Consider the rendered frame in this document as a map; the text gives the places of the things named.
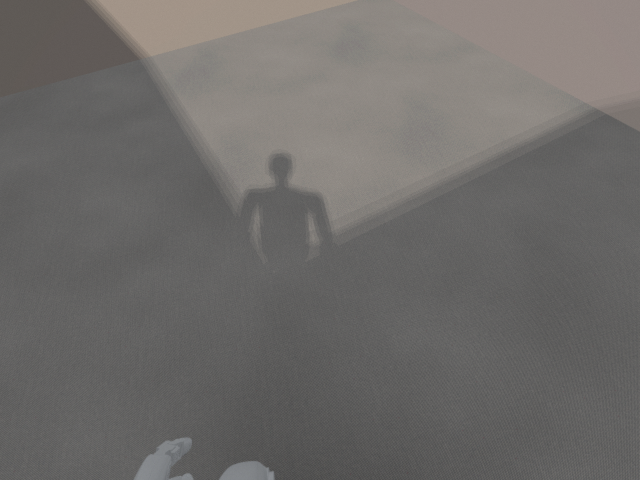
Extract left robot hand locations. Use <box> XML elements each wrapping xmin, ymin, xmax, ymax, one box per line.
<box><xmin>134</xmin><ymin>437</ymin><xmax>194</xmax><ymax>480</ymax></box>

